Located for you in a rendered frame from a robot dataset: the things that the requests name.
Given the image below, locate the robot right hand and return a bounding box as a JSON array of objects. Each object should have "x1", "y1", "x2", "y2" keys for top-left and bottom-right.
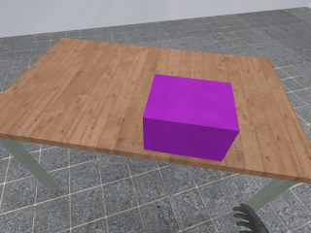
[{"x1": 232, "y1": 203, "x2": 269, "y2": 233}]

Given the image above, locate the table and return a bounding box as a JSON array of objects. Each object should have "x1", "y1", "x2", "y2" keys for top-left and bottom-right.
[{"x1": 0, "y1": 38, "x2": 311, "y2": 222}]

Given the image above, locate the carton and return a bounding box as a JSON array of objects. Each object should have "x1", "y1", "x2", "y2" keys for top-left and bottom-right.
[{"x1": 143, "y1": 74, "x2": 240, "y2": 162}]

